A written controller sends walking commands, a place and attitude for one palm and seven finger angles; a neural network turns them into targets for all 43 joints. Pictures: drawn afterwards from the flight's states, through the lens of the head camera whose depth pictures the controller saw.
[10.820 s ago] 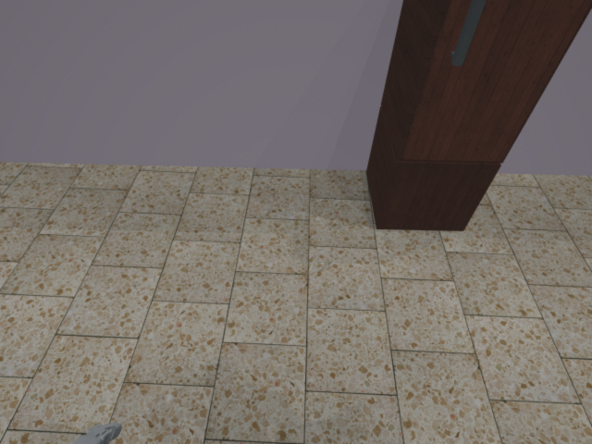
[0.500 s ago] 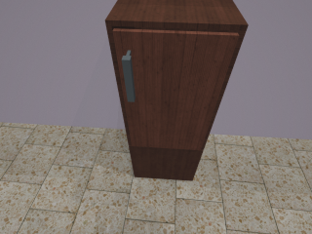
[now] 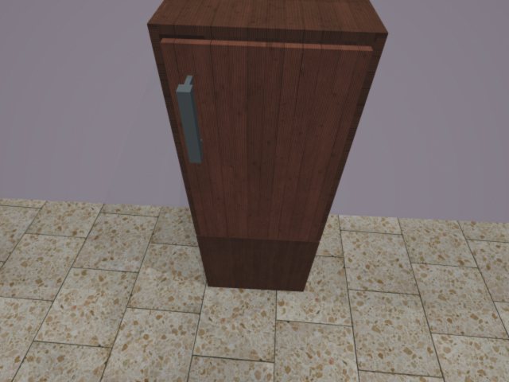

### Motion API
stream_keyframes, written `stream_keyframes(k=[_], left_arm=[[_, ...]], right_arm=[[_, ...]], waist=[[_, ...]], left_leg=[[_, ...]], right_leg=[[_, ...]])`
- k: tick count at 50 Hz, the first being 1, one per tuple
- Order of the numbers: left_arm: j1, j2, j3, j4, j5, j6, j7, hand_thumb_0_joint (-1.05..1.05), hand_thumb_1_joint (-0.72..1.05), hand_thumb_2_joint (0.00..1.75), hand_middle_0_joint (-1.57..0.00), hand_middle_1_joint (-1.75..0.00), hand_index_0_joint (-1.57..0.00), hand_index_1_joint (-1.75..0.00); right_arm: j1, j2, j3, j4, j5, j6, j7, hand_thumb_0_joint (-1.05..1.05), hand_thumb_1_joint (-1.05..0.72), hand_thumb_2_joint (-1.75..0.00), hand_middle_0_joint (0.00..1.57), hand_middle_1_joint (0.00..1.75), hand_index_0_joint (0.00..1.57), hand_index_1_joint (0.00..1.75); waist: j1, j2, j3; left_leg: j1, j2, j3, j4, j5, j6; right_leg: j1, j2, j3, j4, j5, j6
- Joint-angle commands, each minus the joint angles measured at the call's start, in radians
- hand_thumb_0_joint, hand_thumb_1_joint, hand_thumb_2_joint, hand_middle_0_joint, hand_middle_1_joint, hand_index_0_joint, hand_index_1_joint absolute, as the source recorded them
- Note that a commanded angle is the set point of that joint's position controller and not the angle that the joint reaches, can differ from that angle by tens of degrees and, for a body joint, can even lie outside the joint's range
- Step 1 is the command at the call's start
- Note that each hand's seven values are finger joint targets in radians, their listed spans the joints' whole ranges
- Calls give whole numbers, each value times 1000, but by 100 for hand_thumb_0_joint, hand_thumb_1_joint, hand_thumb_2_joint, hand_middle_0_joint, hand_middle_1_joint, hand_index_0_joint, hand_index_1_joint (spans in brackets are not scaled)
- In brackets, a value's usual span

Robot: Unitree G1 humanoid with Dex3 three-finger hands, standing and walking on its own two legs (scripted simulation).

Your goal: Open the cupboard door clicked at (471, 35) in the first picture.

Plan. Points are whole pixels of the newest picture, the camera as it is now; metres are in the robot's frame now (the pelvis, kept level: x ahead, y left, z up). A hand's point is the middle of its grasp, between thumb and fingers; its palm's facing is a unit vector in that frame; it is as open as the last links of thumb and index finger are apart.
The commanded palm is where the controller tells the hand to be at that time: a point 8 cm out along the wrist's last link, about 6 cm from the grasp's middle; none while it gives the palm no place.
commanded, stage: come to a stop and stand still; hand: left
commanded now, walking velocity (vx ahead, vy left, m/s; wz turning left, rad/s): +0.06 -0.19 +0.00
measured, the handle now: (193, 120) +0.55 +0.15 +0.11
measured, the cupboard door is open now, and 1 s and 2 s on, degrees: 0 0 0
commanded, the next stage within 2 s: look again from close up in 1.36 s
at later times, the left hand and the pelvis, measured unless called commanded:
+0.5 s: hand out of the picture -0.02 +0.12 -0.17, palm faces +0.08 -0.98 -0.17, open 7.4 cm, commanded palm none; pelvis +0.02 -0.03 +0.00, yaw -1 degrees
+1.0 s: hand out of the picture +0.01 +0.18 -0.17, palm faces +0.01 -0.99 -0.16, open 7.4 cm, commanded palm none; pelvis +0.02 +0.02 +0.01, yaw -1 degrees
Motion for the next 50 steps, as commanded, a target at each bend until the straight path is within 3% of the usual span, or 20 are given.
stream_keyframes(k=[1,2,3,4,5,6,7,9,11,15,18,21,24,25,27,29,31,37,43,50], left_arm=[[110,62,27,-52,7,-9,-3,0,90,90,-20,-30,-20,-30],[130,81,33,-50,8,-12,-2,0,90,90,-20,-30,-20,-30],[153,107,38,-45,8,-17,6,0,90,90,-20,-30,-20,-30],[191,134,46,-28,5,-22,18,0,90,90,-20,-30,-20,-30],[202,115,37,-21,-3,-28,27,0,90,90,-20,-30,-20,-30],[168,91,27,-21,-5,-38,36,0,90,90,-20,-30,-20,-30],[146,83,23,-20,-10,-46,42,0,90,90,-20,-30,-20,-30],[135,85,16,-15,-13,-64,50,0,90,90,-20,-30,-20,-30],[131,110,13,-12,-13,-68,52,0,90,90,-20,-30,-20,-30],[141,103,10,-6,-13,-58,63,0,90,90,-20,-30,-20,-30],[143,105,13,-8,-11,-51,67,0,90,90,-20,-30,-20,-30],[128,106,13,-17,-11,-47,66,0,90,90,-20,-30,-20,-30],[104,100,7,-23,-13,-47,63,0,90,90,-20,-30,-20,-30],[98,95,5,-27,-18,-48,60,0,90,90,-20,-30,-20,-30],[112,75,3,-32,-20,-45,62,0,90,90,-20,-30,-20,-30],[119,72,3,-27,-11,-36,66,0,90,90,-20,-30,-20,-30],[96,82,-4,-23,-16,-37,59,0,90,90,-20,-30,-20,-30],[70,81,-14,-20,-21,-45,51,0,90,90,-20,-30,-20,-30],[64,76,-21,-7,-23,-47,45,0,90,90,-20,-30,-20,-30],[82,67,-22,12,-20,-45,45,0,90,90,-20,-30,-20,-30]], right_arm=[[43,-169,-42,-48,-2,-11,-15,0,-90,-90,20,30,20,30],[37,-152,-39,-56,0,-12,-15,0,-90,-90,20,30,20,30],[28,-115,-29,-65,4,-13,-13,0,-90,-90,20,30,20,30],[5,-75,-19,-77,6,-10,-11,0,-90,-90,20,30,20,30],[-13,-88,-19,-78,8,-5,-13,0,-90,-90,20,30,20,30],[15,-80,-18,-66,10,-5,-12,0,-90,-90,20,30,20,30],[20,-64,-13,-51,16,-7,-9,0,-90,-90,20,30,20,30],[13,-45,-6,-44,25,-9,1,0,-90,-90,20,30,20,30],[-9,-59,-8,-47,30,-2,3,0,-90,-90,20,30,20,30],[-21,-70,-13,-65,36,19,1,0,-90,-90,20,30,20,30],[-39,-76,-15,-83,36,28,0,0,-90,-90,20,30,20,30],[-50,-65,-14,-94,34,29,4,0,-90,-90,20,30,20,30],[-12,-54,-13,-86,33,22,3,0,-90,-90,20,30,20,30],[-2,-63,-11,-85,29,17,1,0,-90,-90,20,30,20,30],[3,-81,-8,-88,22,4,-4,0,-90,-90,20,30,20,30],[-11,-73,-3,-83,21,7,-1,0,-90,-90,20,30,20,30],[-19,-72,5,-87,20,5,1,0,-90,-90,20,30,20,30],[4,-97,15,-69,16,-13,7,0,-90,-90,20,30,20,30],[30,-108,22,-43,12,-21,13,0,-90,-90,20,30,20,30],[59,-104,22,-22,12,-26,14,0,-90,-90,20,30,20,30]], waist=[[27,77,80],[34,7,52],[42,-124,39],[62,-219,36],[63,-155,51],[32,-105,42],[28,-45,28],[21,20,3],[26,17,9],[29,-68,36],[29,-70,43],[23,-53,64],[-3,-60,72],[-7,-24,68],[12,14,66],[23,27,128],[20,53,135],[23,26,73],[21,35,69],[25,24,69]], left_leg=[[-113,223,-200,-103,11,133],[-170,164,-124,-22,3,104],[-242,62,0,124,-34,60],[-329,-10,53,294,-204,30],[-334,6,-15,406,-263,29],[-322,21,-43,437,-226,25],[-305,28,-37,442,-205,19],[-282,25,-33,400,-164,14],[-258,11,-31,343,-117,12],[-244,-10,-37,271,-75,13],[-218,-12,-48,229,-66,18],[-166,-8,-59,168,-42,26],[-51,-3,-60,32,76,38],[4,15,-75,-1,161,49],[25,86,-126,5,310,88],[-43,85,-118,-4,226,76],[-45,78,-138,-42,206,67],[-23,85,-175,-115,198,71],[-20,89,-211,-180,155,75],[-26,95,-244,-229,107,85]], right_leg=[[-26,-81,84,-68,72,24],[55,-115,144,-126,119,22],[138,-194,253,-204,235,15],[213,-290,355,-259,450,0],[186,-319,357,-255,684,8],[196,-304,303,-225,854,9],[217,-297,261,-196,965,2],[254,-283,220,-178,1035,-1],[255,-263,203,-182,1035,23],[246,-255,200,-177,1057,78],[220,-266,218,-168,1028,66],[155,-263,226,-173,906,36],[72,-229,203,-158,781,63],[39,-206,198,-155,716,79],[17,-162,180,-173,557,119],[16,-165,188,-227,412,121],[26,-163,194,-241,344,101],[71,-146,168,-260,189,63],[69,-138,149,-255,95,22],[69,-133,124,-229,86,14]])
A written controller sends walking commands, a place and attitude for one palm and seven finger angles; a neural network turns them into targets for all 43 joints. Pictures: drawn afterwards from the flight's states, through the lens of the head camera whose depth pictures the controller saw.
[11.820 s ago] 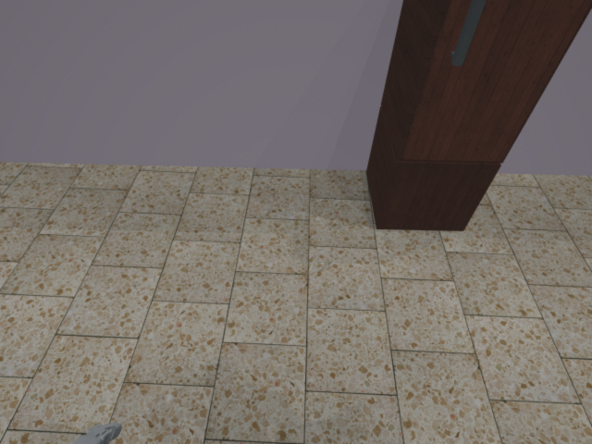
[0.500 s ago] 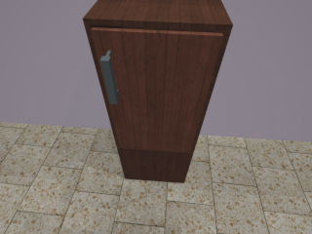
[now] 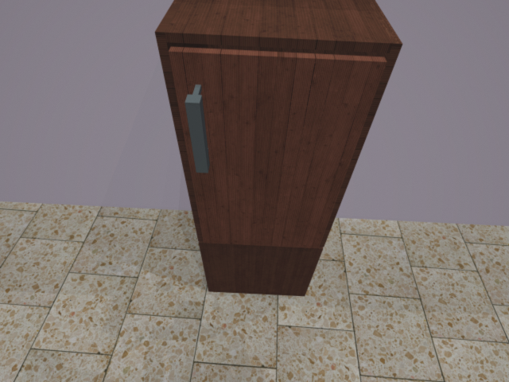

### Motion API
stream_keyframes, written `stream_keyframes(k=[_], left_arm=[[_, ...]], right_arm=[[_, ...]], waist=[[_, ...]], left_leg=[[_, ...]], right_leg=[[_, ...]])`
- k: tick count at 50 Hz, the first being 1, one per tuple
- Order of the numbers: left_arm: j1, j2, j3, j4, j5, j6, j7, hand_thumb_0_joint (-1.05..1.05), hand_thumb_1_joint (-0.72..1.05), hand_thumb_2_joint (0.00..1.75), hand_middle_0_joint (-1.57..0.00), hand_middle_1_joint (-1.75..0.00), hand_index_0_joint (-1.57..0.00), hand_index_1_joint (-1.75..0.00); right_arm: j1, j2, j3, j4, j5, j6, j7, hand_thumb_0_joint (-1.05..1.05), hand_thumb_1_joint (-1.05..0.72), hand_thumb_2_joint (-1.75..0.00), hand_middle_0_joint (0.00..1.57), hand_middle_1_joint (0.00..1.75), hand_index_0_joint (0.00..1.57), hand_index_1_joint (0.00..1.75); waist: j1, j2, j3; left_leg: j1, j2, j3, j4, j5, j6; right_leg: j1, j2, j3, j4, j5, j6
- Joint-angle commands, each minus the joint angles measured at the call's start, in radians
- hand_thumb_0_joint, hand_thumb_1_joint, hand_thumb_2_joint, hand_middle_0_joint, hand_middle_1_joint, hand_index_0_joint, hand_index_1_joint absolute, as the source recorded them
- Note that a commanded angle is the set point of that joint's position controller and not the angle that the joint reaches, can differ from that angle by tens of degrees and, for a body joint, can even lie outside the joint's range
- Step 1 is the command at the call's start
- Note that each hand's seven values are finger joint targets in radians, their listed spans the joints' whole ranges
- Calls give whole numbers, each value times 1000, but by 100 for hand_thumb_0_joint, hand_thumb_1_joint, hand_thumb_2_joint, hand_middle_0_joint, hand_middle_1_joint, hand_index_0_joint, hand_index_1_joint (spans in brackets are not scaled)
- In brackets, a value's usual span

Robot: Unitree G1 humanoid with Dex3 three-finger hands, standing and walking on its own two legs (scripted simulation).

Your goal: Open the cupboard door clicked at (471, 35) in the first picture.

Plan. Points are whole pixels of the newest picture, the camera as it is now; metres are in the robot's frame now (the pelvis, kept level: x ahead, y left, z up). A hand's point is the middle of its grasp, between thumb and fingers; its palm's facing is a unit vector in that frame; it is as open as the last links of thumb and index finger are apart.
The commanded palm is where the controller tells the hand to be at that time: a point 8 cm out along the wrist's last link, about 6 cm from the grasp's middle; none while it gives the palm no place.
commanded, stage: come to a stop and stand still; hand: left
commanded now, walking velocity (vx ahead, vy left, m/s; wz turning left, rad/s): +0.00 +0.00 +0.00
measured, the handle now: (200, 130) +0.52 +0.14 +0.10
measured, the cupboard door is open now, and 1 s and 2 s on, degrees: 0 0 0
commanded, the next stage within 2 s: look again from close up in 0.36 s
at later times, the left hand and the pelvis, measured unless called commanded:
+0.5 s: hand out of the picture -0.04 +0.16 -0.18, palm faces +0.03 -0.99 -0.13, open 7.4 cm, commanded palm none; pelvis +0.01 +0.02 +0.00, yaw +0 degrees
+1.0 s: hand out of the picture -0.02 +0.20 -0.18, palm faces +0.03 -0.98 -0.19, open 7.4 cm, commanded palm none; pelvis -0.01 +0.02 -0.01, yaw +0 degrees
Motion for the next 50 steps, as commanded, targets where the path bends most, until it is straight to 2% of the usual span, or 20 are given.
stream_keyframes(k=[1,7,14,19,22,23,24,25,26,27,28,30,31,32,34,37,40,41,43,50], left_arm=[[115,63,8,-1,3,-9,8,0,90,90,-20,-30,-20,-30],[138,53,9,13,5,-9,11,0,90,90,-20,-30,-20,-30],[153,48,4,27,8,-11,15,0,90,90,-20,-30,-20,-30],[160,44,1,36,9,-10,16,0,90,90,-20,-30,-20,-30],[164,46,1,38,8,-11,16,0,90,90,-20,-30,-20,-30],[142,76,-11,27,33,-42,45,0,90,90,-20,-30,-20,-30],[158,96,-1,10,24,-54,45,0,90,90,-20,-30,-20,-30],[168,91,5,1,17,-47,43,0,90,90,-20,-30,-20,-30],[171,86,0,2,6,-47,39,0,90,90,-20,-30,-20,-30],[156,77,0,-2,1,-44,37,0,90,90,-20,-30,-20,-30],[147,68,1,-11,-2,-39,35,0,90,90,-20,-30,-20,-30],[125,72,1,-31,2,-31,34,0,90,90,-20,-30,-20,-30],[110,72,2,-39,3,-23,32,0,90,90,-20,-30,-20,-30],[106,73,2,-45,5,-18,29,0,90,90,-20,-30,-20,-30],[110,83,6,-55,10,-11,25,0,90,90,-20,-30,-20,-30],[116,105,8,-72,11,-5,21,0,90,90,-20,-30,-20,-30],[123,123,13,-87,14,-3,17,0,90,90,-20,-30,-20,-30],[123,130,14,-92,14,-2,17,0,90,90,-20,-30,-20,-30],[126,131,13,-96,13,0,14,0,90,90,-20,-30,-20,-30],[112,155,11,-98,12,-12,12,0,90,90,-20,-30,-20,-30]], right_arm=[[41,-109,-18,-32,1,-25,-5,0,-90,-90,20,30,20,30],[52,-104,-21,-22,3,-28,-8,0,-90,-90,20,30,20,30],[47,-95,-20,-14,7,-30,-9,0,-90,-90,20,30,20,30],[38,-98,-20,-15,7,-29,-10,0,-90,-90,20,30,20,30],[33,-102,-20,-15,8,-31,-10,0,-90,-90,20,30,20,30],[-26,-161,-14,-101,10,-34,12,0,-90,-90,20,30,20,30],[-37,-125,-9,-124,6,-42,13,0,-90,-90,20,30,20,30],[13,-99,-14,-110,2,-44,4,0,-90,-90,20,30,20,30],[32,-110,-13,-110,4,-41,-1,0,-90,-90,20,30,20,30],[34,-124,-17,-122,5,-39,-2,0,-90,-90,20,30,20,30],[24,-133,-22,-132,6,-36,-4,0,-90,-90,20,30,20,30],[7,-145,-28,-148,5,-30,-2,0,-90,-90,20,30,20,30],[0,-152,-31,-150,4,-26,-1,0,-90,-90,20,30,20,30],[-10,-157,-34,-153,2,-22,1,0,-90,-90,20,30,20,30],[-11,-149,-33,-160,0,-18,6,0,-90,-90,20,30,20,30],[-19,-169,-39,-169,-1,-17,9,0,-90,-90,20,30,20,30],[-34,-185,-44,-173,-1,-20,11,0,-90,-90,20,30,20,30],[-35,-186,-44,-174,-1,-20,12,0,-90,-90,20,30,20,30],[-38,-191,-45,-172,0,-21,12,0,-90,-90,20,30,20,30],[-37,-192,-42,-152,6,-29,13,0,-90,-90,20,30,20,30]], waist=[[24,14,45],[21,8,29],[15,-7,42],[13,-8,60],[11,-2,41],[3,70,113],[1,145,60],[-8,148,-18],[-3,102,-108],[-9,57,-150],[-5,21,-158],[-4,-40,-79],[-6,-43,-21],[-3,-15,36],[5,-2,84],[9,-36,90],[20,17,74],[21,-2,67],[21,8,57],[14,-7,18]], left_leg=[[5,183,-222,-121,-52,-2],[36,186,-232,-124,-19,5],[79,178,-202,-86,88,7],[82,174,-197,-83,92,6],[96,172,-191,-80,101,4],[25,170,-160,92,281,-38],[38,149,-157,134,415,-46],[88,153,-159,136,409,-48],[107,163,-171,142,371,-22],[115,167,-183,144,372,-8],[106,171,-188,140,343,0],[45,166,-183,117,250,8],[12,162,-192,86,158,7],[-18,160,-205,55,75,8],[-76,161,-227,5,-38,12],[-87,166,-248,-43,-150,10],[-95,174,-259,-78,-201,13],[-95,175,-263,-86,-214,11],[-82,178,-266,-101,-229,9],[-18,167,-219,-51,-70,5]], right_leg=[[-68,-136,106,-60,39,-4],[-82,-135,100,-48,54,-1],[-110,-146,106,-61,89,6],[-120,-148,108,-65,89,8],[-113,-150,113,-68,95,9],[-195,-149,96,-37,167,17],[-141,-167,108,-30,334,12],[-92,-174,101,19,347,-8],[-49,-164,99,32,327,-13],[-30,-153,85,47,301,-15],[-26,-148,84,50,261,-16],[-58,-143,87,48,224,-14],[-91,-137,90,42,144,-18],[-128,-130,96,32,70,-21],[-136,-119,84,35,7,-22],[-146,-112,92,37,-27,-20],[-129,-112,92,40,-17,-17],[-124,-110,90,40,-18,-16],[-128,-110,93,34,-17,-15],[-123,-136,114,-18,41,-11]])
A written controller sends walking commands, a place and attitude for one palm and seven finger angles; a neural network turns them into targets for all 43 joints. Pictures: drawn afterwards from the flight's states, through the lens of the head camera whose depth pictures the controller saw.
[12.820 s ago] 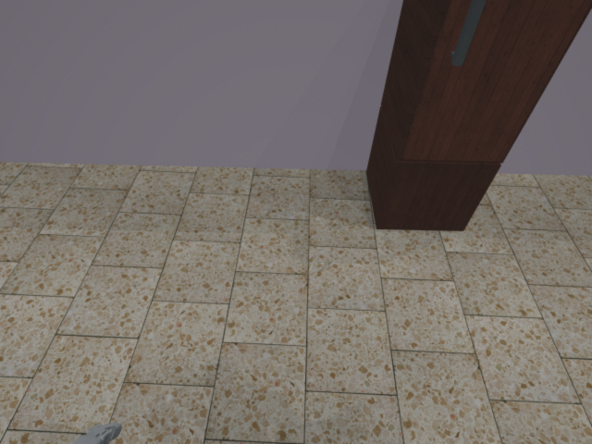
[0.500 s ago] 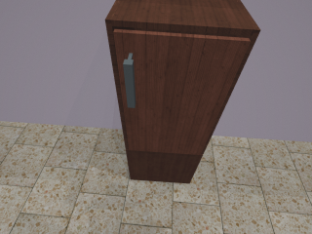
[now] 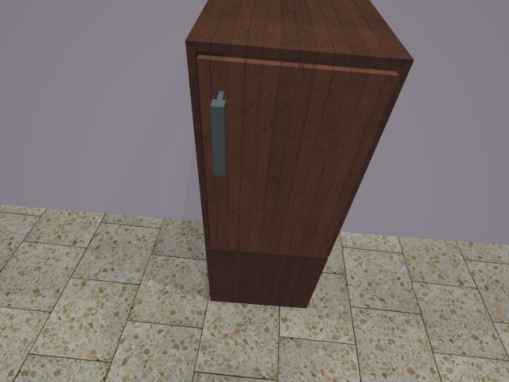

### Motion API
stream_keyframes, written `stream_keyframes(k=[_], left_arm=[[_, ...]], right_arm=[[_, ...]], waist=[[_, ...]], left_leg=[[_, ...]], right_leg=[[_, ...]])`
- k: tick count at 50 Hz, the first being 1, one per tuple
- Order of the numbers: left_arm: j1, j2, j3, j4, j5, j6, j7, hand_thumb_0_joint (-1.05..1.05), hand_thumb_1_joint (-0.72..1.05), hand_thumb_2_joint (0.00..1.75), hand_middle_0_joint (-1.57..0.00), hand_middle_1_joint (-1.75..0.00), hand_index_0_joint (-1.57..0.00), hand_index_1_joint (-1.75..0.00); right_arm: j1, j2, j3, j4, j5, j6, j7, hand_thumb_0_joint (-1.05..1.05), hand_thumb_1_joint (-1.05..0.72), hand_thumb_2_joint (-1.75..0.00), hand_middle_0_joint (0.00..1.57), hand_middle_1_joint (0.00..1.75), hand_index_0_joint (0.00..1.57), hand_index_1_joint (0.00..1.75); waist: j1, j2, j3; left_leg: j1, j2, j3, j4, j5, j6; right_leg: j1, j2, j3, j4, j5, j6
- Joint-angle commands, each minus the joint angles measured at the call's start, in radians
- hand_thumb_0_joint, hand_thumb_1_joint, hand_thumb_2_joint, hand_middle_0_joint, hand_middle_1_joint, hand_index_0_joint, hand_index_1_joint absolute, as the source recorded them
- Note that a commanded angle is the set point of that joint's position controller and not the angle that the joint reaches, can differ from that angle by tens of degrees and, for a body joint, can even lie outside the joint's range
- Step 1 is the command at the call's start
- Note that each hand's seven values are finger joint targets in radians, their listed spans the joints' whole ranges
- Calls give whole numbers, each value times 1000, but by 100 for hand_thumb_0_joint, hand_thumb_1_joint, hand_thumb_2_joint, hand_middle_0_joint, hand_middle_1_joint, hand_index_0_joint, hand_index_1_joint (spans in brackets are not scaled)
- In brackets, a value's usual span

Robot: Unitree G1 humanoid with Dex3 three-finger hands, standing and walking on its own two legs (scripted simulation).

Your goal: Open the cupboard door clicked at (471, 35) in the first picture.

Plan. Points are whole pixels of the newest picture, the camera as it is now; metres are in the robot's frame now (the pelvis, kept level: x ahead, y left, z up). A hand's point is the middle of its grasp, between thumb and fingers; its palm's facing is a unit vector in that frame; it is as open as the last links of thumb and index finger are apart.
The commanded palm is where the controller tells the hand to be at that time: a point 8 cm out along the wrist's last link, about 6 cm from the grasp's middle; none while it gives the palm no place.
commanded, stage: shuffle to correct the standing spot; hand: left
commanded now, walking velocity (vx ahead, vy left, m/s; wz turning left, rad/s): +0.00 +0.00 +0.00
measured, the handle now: (220, 134) +0.54 +0.11 +0.11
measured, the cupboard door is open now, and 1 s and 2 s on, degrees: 0 0 0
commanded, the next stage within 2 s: come to a stop and stand still in 0.68 s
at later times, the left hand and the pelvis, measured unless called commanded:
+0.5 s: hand out of the picture -0.08 +0.12 -0.18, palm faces +0.01 -0.99 -0.16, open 7.4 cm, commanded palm none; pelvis -0.04 -0.05 +0.00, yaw -3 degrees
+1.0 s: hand out of the picture -0.03 +0.06 -0.18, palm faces +0.02 -0.99 -0.12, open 7.3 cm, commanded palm none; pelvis -0.03 -0.11 +0.01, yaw -1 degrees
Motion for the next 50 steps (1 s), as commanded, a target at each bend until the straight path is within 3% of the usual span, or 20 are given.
stream_keyframes(k=[1,4,8,14,18,22,23,25,26,28,33,36,37,38,39,40,41,45,47,50], left_arm=[[70,100,13,-29,0,-18,7,0,90,90,-20,-30,-20,-30],[100,57,1,-4,-1,-6,6,0,90,90,-20,-30,-20,-30],[122,54,12,-2,8,24,-6,0,90,90,-20,-30,-20,-30],[138,45,34,-22,22,54,-25,0,90,90,-20,-30,-20,-30],[156,6,44,-23,19,67,-32,0,90,90,-20,-30,-20,-30],[266,-1,56,5,16,70,-36,0,90,90,-20,-30,-20,-30],[291,18,63,7,21,69,-32,0,90,90,-20,-30,-20,-30],[223,111,76,-36,34,64,-13,0,90,90,-20,-30,-20,-30],[97,88,69,-73,28,56,-5,0,90,90,-20,-30,-20,-30],[9,56,64,-99,19,30,-5,0,90,90,-20,-30,-20,-30],[108,68,59,-60,28,13,-9,0,90,90,-20,-30,-20,-30],[106,67,57,-43,17,20,-16,0,90,90,-20,-30,-20,-30],[103,38,52,-44,9,18,-22,0,90,90,-20,-30,-20,-30],[123,-13,45,-52,4,13,-34,0,90,90,-20,-30,-20,-30],[107,-13,42,-83,16,10,-40,0,90,90,-20,-30,-20,-30],[30,12,55,-108,27,14,-45,0,90,90,-20,-30,-20,-30],[6,24,63,-85,39,20,-43,0,90,90,-20,-30,-20,-30],[37,-57,43,-42,15,11,-43,0,90,90,-20,-30,-20,-30],[25,-71,32,-28,4,8,-35,0,90,90,-20,-30,-20,-30],[2,-68,29,-19,2,2,-30,0,90,90,-20,-30,-20,-30]], right_arm=[[13,-135,-25,-43,5,-29,-6,0,-90,-90,20,30,20,30],[38,-98,-17,-15,3,-25,-12,0,-90,-90,20,30,20,30],[48,-145,-37,-5,-2,-11,-27,0,-90,-90,20,30,20,30],[51,-181,-69,-26,-8,2,-39,0,-90,-90,20,30,20,30],[20,-189,-81,-39,-19,11,-33,0,-90,-90,20,30,20,30],[-2,-184,-96,-46,-23,29,-27,0,-90,-90,20,30,20,30],[0,-157,-96,-49,-21,34,-25,0,-90,-90,20,30,20,30],[-2,-48,-78,-80,-11,42,-21,0,-90,-90,20,30,20,30],[-16,-64,-82,-83,-14,42,-17,0,-90,-90,20,30,20,30],[58,-48,-83,-46,-16,38,-10,0,-90,-90,20,30,20,30],[35,-2,-66,-69,-14,8,-4,0,-90,-90,20,30,20,30],[142,13,-49,-28,-15,-14,-14,0,-90,-90,20,30,20,30],[204,-10,-50,-5,-14,-22,-21,0,-90,-90,20,30,20,30],[260,-88,-68,8,-20,-30,-30,0,-90,-90,20,30,20,30],[284,-157,-87,-1,-15,-25,-41,0,-90,-90,20,30,20,30],[266,-168,-87,-15,-17,-19,-44,0,-90,-90,20,30,20,30],[220,-82,-62,-3,-17,-23,-41,0,-90,-90,20,30,20,30],[128,-11,-25,-12,-8,-59,-36,0,-90,-90,20,30,20,30],[134,-26,-26,2,-9,-56,-32,0,-90,-90,20,30,20,30],[163,-41,-36,22,-10,-38,-28,0,-90,-90,20,30,20,30]], waist=[[4,12,55],[0,20,67],[-3,86,106],[-2,74,23],[8,95,41],[42,99,53],[49,36,65],[30,-275,125],[4,-203,149],[-47,-89,122],[10,-81,108],[-22,-49,78],[-39,17,65],[-51,240,59],[-54,273,85],[-66,182,152],[-32,166,188],[26,129,134],[19,159,83],[2,141,90]], left_leg=[[33,186,-222,-120,-55,-30],[35,218,-264,-151,-100,-26],[10,292,-364,-237,-257,-1],[31,388,-410,-253,-274,79],[-99,358,-310,-288,-339,44],[-229,281,-187,-228,-420,-39],[-277,223,-125,-142,-441,-72],[-328,44,78,344,-331,-124],[-288,74,17,550,-311,-94],[-255,110,13,679,-219,-84],[-192,125,66,381,-279,-80],[48,108,99,60,-189,-73],[162,165,28,-46,-178,-66],[248,387,-304,-182,-314,3],[258,576,-534,-255,-361,107],[169,609,-535,-292,-372,166],[43,496,-410,-302,-272,102],[0,335,-82,-211,257,58],[30,311,-35,-160,331,55],[12,308,-32,-107,200,36]], right_leg=[[-74,-117,119,-108,63,-40],[-82,-93,93,-96,56,-24],[-148,-50,51,-9,-14,-17],[-242,-44,56,264,-132,-11],[-156,-35,6,245,-123,-6],[43,10,-71,-30,-43,-13],[72,-20,-35,-123,-66,-26],[-128,-317,341,-391,-430,-159],[-272,-324,315,-397,-379,-174],[-261,-245,184,-323,-167,-169],[-160,-232,168,-250,-62,-194],[-222,-176,142,-149,-115,-151],[-290,-134,104,-40,-122,-113],[-449,-52,18,175,-137,-51],[-589,-45,-32,367,-210,-14],[-604,-88,26,509,-166,-7],[-542,-91,56,559,-75,-4],[-348,-100,6,443,61,30],[-254,-83,-39,306,47,36],[-152,-71,-77,130,77,44]])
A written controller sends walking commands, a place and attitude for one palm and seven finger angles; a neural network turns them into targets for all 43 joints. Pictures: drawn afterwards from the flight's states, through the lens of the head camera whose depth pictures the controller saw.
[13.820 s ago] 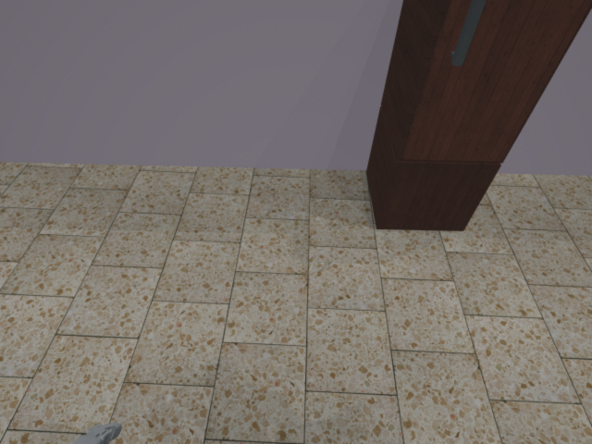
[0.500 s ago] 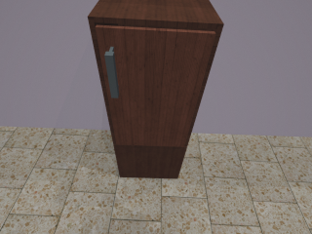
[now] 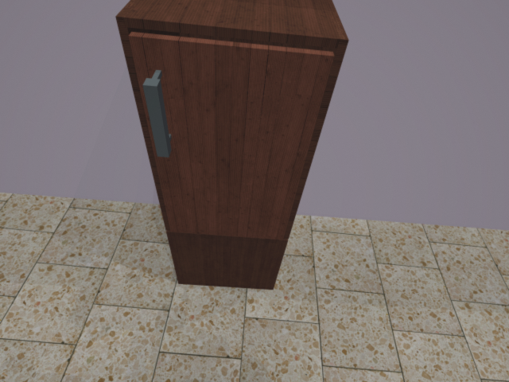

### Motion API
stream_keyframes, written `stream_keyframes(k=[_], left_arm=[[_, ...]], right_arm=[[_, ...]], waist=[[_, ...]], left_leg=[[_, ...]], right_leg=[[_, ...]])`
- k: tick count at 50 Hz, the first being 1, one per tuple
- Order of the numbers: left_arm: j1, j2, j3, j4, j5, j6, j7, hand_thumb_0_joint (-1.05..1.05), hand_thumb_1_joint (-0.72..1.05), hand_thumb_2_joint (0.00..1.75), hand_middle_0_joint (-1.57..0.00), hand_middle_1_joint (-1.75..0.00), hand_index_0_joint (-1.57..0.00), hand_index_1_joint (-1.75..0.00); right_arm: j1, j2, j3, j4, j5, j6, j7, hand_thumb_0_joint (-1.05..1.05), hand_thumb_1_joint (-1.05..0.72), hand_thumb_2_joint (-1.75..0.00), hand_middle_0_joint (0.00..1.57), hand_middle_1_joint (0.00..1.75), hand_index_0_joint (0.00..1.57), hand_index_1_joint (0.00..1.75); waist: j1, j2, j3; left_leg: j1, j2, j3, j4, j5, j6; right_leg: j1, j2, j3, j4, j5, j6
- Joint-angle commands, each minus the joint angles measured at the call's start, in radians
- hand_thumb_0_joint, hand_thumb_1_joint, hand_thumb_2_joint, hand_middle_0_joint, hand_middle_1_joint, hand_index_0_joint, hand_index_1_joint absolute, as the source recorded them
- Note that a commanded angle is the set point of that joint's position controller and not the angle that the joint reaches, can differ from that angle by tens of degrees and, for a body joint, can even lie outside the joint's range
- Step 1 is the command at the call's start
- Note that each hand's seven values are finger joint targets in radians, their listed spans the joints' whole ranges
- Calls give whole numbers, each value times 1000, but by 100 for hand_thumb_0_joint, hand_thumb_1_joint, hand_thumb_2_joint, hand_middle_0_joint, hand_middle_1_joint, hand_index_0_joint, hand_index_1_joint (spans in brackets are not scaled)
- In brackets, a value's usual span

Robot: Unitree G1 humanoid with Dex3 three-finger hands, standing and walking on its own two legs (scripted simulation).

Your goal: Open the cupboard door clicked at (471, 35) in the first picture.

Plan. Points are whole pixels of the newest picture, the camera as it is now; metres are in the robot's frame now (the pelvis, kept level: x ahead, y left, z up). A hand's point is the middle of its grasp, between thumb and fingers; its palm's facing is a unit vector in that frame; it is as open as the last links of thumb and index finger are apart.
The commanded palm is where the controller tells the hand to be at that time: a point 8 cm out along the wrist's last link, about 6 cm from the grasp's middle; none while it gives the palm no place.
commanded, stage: come to a stop and stand still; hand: left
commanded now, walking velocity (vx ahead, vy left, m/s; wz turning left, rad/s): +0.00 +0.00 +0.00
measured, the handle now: (161, 115) +0.56 +0.22 +0.10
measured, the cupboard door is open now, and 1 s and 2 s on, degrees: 0 0 0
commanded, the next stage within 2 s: look again from close up in 1.32 s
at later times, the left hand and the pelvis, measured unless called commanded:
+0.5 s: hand out of the picture +0.00 +0.10 -0.18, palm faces +0.10 -0.99 -0.11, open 7.3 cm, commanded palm none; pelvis +0.03 -0.05 +0.00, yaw +2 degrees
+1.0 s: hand out of the picture +0.06 +0.18 -0.18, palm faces +0.06 -0.97 -0.23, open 7.4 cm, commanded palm none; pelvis +0.02 -0.01 -0.01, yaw +1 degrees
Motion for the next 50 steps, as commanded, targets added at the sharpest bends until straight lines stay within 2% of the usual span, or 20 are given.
stream_keyframes(k=[1,2,3,4,5,6,7,8,11,14,28,29,30,31,33,34,36,41,44,50], left_arm=[[51,-30,-13,-24,-9,-32,4,0,90,90,-20,-30,-20,-30],[88,-11,-11,-8,-9,-38,8,0,90,90,-20,-30,-20,-30],[119,30,-7,5,-11,-48,14,0,90,90,-20,-30,-20,-30],[113,70,-4,8,-11,-52,18,0,90,90,-20,-30,-20,-30],[104,97,0,6,-12,-50,18,0,90,90,-20,-30,-20,-30],[85,99,-2,6,-11,-43,16,0,90,90,-20,-30,-20,-30],[74,85,-3,12,-14,-54,18,0,90,90,-20,-30,-20,-30],[50,68,-10,15,-17,-56,21,0,90,90,-20,-30,-20,-30],[30,41,-16,16,-19,-52,23,0,90,90,-20,-30,-20,-30],[55,48,-13,31,-18,-52,25,0,90,90,-20,-30,-20,-30],[73,39,-16,51,-15,-50,24,0,90,90,-20,-30,-20,-30],[12,248,-10,-38,0,-52,26,0,90,90,-20,-30,-20,-30],[49,126,-4,-30,-9,-56,28,0,90,90,-20,-30,-20,-30],[45,126,-4,-19,-3,-56,30,0,90,90,-20,-30,-20,-30],[53,111,-7,-40,-4,-49,31,0,90,90,-20,-30,-20,-30],[40,109,-8,-42,-5,-47,31,0,90,90,-20,-30,-20,-30],[21,108,-2,-51,-5,-47,31,0,90,90,-20,-30,-20,-30],[34,104,-6,-55,-11,-43,32,0,90,90,-20,-30,-20,-30],[29,104,-10,-55,-13,-37,35,0,90,90,-20,-30,-20,-30],[7,110,-14,-59,-14,-35,35,0,90,90,-20,-30,-20,-30]], right_arm=[[36,-152,-34,-24,3,-4,0,0,-90,-90,20,30,20,30],[28,-137,-33,-22,7,1,3,0,-90,-90,20,30,20,30],[36,-109,-27,-20,13,4,7,0,-90,-90,20,30,20,30],[45,-76,-21,-22,17,10,13,0,-90,-90,20,30,20,30],[65,-67,-22,-20,14,14,17,0,-90,-90,20,30,20,30],[67,-57,-23,-12,13,15,21,0,-90,-90,20,30,20,30],[63,-62,-23,3,10,22,17,0,-90,-90,20,30,20,30],[75,-71,-23,14,11,23,16,0,-90,-90,20,30,20,30],[69,-68,-16,40,11,19,14,0,-90,-90,20,30,20,30],[40,-76,-19,40,12,17,12,0,-90,-90,20,30,20,30],[5,-106,-17,20,12,20,7,0,-90,-90,20,30,20,30],[-92,-265,-47,-92,4,31,20,0,-90,-90,20,30,20,30],[-110,-231,-50,-111,-5,8,14,0,-90,-90,20,30,20,30],[-80,-181,-51,-96,-5,8,9,0,-90,-90,20,30,20,30],[-30,-162,-47,-96,3,18,8,0,-90,-90,20,30,20,30],[-27,-158,-42,-99,0,23,13,0,-90,-90,20,30,20,30],[-11,-179,-48,-99,2,17,13,0,-90,-90,20,30,20,30],[-40,-211,-45,-98,5,7,14,0,-90,-90,20,30,20,30],[-58,-210,-40,-94,6,11,17,0,-90,-90,20,30,20,30],[-69,-215,-37,-85,6,16,23,0,-90,-90,20,30,20,30]], waist=[[29,139,64],[47,96,58],[51,16,35],[37,-68,28],[22,-97,29],[11,-57,45],[9,-177,7],[-2,-202,9],[3,-16,70],[17,48,61],[22,47,73],[-16,80,193],[22,147,62],[-1,164,-19],[-8,92,-71],[-11,12,-47],[-15,-28,4],[10,69,59],[18,96,81],[17,63,97]], left_leg=[[-128,169,-102,-73,195,88],[-159,135,-88,-37,70,56],[-215,90,-65,16,-69,17],[-247,37,-35,47,-172,-10],[-213,10,-15,65,-184,-18],[-154,3,-20,52,-115,-14],[-105,17,-22,81,-77,-21],[-83,24,-34,78,-44,-24],[-64,53,-61,2,60,-23],[-75,64,-59,-25,71,-29],[-64,75,-72,-70,65,-34],[-108,29,-115,-66,53,-37],[-110,66,-84,23,30,-28],[-82,51,-88,40,34,-25],[-73,40,-88,69,-4,-26],[-73,41,-82,72,-22,-19],[-89,50,-99,55,19,-15],[-115,82,-121,-4,174,-10],[-127,88,-121,-37,156,-10],[-122,82,-122,-71,81,-13]], right_leg=[[197,27,-74,-257,88,17],[263,17,-54,-336,141,20],[341,-47,46,-369,170,3],[342,-136,141,-397,191,-38],[290,-177,155,-410,159,-71],[231,-158,114,-394,167,-65],[209,-114,119,-414,176,-61],[197,-113,99,-425,194,-58],[165,-66,63,-403,179,-44],[229,-51,54,-397,234,-36],[260,-44,27,-425,200,-29],[157,-11,40,-361,108,-38],[200,-55,66,-350,90,-40],[225,-65,86,-359,98,-56],[230,-68,91,-383,23,-50],[205,-67,94,-394,-19,-50],[171,-64,69,-376,16,-44],[218,-39,19,-285,232,-28],[230,-36,14,-293,210,-18],[232,-40,22,-322,183,-4]])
